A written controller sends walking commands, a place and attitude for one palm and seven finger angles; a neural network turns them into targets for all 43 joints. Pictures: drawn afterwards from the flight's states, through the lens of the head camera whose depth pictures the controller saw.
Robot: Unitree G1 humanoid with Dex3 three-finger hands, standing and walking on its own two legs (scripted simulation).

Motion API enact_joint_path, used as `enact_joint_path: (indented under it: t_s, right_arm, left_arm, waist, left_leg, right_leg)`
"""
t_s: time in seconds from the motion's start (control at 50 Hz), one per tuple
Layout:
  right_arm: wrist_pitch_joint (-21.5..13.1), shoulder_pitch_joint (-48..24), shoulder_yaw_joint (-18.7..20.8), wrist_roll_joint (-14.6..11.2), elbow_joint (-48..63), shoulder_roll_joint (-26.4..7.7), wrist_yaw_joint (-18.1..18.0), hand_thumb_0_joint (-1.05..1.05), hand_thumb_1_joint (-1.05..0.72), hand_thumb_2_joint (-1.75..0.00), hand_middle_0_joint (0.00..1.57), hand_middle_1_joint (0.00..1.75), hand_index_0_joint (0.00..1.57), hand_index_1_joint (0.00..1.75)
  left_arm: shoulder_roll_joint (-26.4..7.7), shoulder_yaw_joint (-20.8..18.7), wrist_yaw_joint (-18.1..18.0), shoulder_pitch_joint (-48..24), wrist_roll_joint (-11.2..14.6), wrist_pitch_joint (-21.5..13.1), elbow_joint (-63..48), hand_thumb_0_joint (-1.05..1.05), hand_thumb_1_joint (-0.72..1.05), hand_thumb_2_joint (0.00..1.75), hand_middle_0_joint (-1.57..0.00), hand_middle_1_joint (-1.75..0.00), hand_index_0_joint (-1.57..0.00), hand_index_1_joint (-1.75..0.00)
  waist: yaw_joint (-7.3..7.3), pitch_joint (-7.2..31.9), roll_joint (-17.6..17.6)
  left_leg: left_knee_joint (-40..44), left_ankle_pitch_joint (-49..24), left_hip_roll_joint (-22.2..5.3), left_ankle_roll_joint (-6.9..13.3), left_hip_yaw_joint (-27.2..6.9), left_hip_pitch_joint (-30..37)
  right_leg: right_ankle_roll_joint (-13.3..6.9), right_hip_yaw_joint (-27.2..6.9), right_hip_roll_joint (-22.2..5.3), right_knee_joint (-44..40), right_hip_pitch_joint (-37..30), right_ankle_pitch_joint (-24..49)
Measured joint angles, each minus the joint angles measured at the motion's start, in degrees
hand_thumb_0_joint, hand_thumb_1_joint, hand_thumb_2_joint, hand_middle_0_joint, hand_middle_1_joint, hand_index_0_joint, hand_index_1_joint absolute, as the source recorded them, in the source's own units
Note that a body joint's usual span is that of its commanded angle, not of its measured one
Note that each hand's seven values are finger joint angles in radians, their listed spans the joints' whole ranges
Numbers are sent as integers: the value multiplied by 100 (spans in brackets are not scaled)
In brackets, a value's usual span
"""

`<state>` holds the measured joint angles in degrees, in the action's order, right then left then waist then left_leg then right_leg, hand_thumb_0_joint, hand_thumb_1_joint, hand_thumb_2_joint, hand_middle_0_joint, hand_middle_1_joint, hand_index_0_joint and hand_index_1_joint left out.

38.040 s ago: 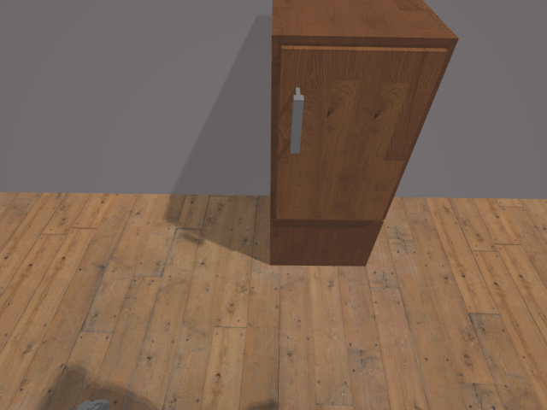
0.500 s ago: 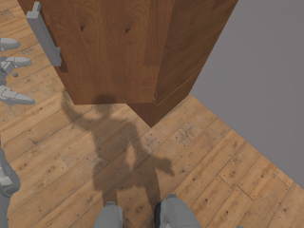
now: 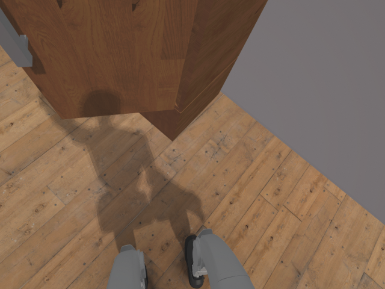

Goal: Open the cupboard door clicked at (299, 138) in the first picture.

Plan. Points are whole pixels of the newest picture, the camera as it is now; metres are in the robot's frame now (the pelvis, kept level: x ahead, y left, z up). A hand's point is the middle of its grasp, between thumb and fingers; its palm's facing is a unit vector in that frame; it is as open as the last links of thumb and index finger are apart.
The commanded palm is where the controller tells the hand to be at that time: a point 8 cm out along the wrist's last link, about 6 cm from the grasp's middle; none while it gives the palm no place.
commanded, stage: move the hooked fingers beside the handle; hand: left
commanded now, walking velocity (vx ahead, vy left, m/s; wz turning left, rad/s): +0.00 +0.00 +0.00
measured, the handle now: (2, 18) +0.59 +0.27 +0.08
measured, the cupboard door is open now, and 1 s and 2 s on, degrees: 51 51 51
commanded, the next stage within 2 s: slide the fingers in behind the handle in 0.80 s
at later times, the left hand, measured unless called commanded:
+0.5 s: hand out of the picture +0.52 +0.31 +0.09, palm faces +0.07 -1.00 -0.02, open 14.0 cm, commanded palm +0.51 +0.34 +0.08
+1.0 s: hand out of the picture +0.53 +0.31 +0.08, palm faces +0.06 -1.00 -0.02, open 14.0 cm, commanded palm +0.52 +0.34 +0.08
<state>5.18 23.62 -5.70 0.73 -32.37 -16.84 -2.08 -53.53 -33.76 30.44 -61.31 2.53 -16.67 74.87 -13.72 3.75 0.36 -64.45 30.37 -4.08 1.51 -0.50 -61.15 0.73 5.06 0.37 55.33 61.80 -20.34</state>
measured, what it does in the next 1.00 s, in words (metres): stands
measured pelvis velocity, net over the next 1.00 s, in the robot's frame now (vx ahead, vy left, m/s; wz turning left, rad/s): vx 0.00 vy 0.00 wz -0.01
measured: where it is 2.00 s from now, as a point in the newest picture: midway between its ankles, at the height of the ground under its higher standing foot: (168, 283)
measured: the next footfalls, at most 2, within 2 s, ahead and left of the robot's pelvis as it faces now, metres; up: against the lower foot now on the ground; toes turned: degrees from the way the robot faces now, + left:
none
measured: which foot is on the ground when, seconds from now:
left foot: down 0.00-1.00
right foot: down 0.00-1.00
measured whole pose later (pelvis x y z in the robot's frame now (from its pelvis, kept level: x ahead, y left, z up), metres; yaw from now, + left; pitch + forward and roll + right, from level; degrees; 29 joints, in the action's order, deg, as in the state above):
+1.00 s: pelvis +0.00 +0.00 +0.00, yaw +0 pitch +27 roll -6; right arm 6.4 23.0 -5.9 0.6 -31.6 -16.0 -0.9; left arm -52.5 -34.1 29.6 -59.4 2.7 -16.2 72.7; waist -13.5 3.9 0.6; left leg -65.2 30.9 -4.8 1.1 -1.1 -61.7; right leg 0.3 5.5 1.2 55.6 62.2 -20.6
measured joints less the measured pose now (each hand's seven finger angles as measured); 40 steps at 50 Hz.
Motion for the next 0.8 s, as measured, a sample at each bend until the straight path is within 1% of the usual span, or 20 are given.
enact_joint_path:
  t_s: [0.04,0.08,0.18,0.24,0.34,0.5,0.56,0.64,0.7,0.74,0.8]
  right_arm:
    - [38,25,0,17,12,17,18,1,-90,-90,21,30,21,30]
    - [82,64,15,28,24,43,46,1,-90,-90,21,30,21,30]
    - [180,153,27,26,66,90,128,0,-90,-90,21,30,21,30]
    - [195,177,42,35,99,100,164,0,-90,-90,21,30,21,30]
    - [168,130,87,45,91,100,202,0,-90,-90,21,30,21,30]
    - [181,-11,116,5,98,34,168,0,-90,-90,21,30,21,30]
    - [164,-71,103,-6,115,4,143,0,-90,-90,21,30,21,30]
    - [121,-159,86,-12,125,-19,100,0,-90,-90,21,30,21,30]
    - [99,-214,71,-10,114,-15,81,0,-91,-90,21,30,21,30]
    - [90,-228,59,-12,115,-7,76,0,-91,-90,21,30,21,30]
    - [95,-207,42,-16,114,9,73,0,-91,-90,21,30,21,30]
  left_arm:
    - [-49,-26,-7,-50,-47,28,-46,-2,-50,30,-30,-120,-30,-120]
    - [-40,0,-9,-17,-18,38,-138,-2,-50,30,-30,-120,-30,-120]
    - [132,-80,49,283,90,101,-348,-2,-49,30,-30,-120,-30,-120]
    - [235,-152,-16,464,65,106,-435,-2,-49,30,-30,-120,-30,-120]
    - [343,-247,-129,634,84,-9,-542,-2,-50,30,-30,-120,-30,-120]
    - [360,-45,-43,620,171,-31,-442,-2,-50,30,-30,-120,-30,-120]
    - [334,29,-29,533,162,-33,-309,-2,-50,30,-30,-120,-30,-120]
    - [270,78,-50,384,112,-74,-196,-2,-50,30,-30,-120,-30,-120]
    - [222,41,-35,290,96,-106,-187,-2,-50,30,-30,-120,-30,-120]
    - [178,12,-20,247,81,-102,-183,-2,-50,30,-30,-120,-30,-120]
    - [156,69,-20,193,55,-63,-210,-2,-50,30,-30,-120,-30,-120]
  waist:
    - [-29,6,19]
    - [-29,15,30]
    - [15,46,31]
    - [28,62,33]
    - [60,77,16]
    - [140,83,7]
    - [151,77,0]
    - [135,55,-9]
    - [111,37,-19]
    - [91,32,-20]
    - [79,18,-10]
  left_leg:
    - [-7,8,-5,-2,-9,-47]
    - [13,13,-11,0,-1,-51]
    - [125,19,-37,12,46,68]
    - [164,29,-47,4,48,137]
    - [184,57,-71,-16,29,243]
    - [223,46,-61,-40,-25,363]
    - [194,43,-52,-46,-46,338]
    - [96,52,-46,-54,-73,221]
    - [21,59,-50,-58,-83,122]
    - [-21,64,-55,-60,-85,62]
    - [-60,61,-49,-59,-92,-11]
  right_leg:
    - [5,7,6,-14,35,0]
    - [11,-1,14,-44,39,4]
    - [23,-44,47,-160,-59,21]
    - [19,-47,58,-198,-125,12]
    - [2,-30,84,-221,-233,-14]
    - [-26,21,76,-242,-367,-35]
    - [-35,39,67,-203,-346,-46]
    - [-47,62,58,-102,-235,-62]
    - [-54,68,59,-30,-137,-68]
    - [-56,68,63,6,-77,-67]
    - [-56,73,57,42,-10,-65]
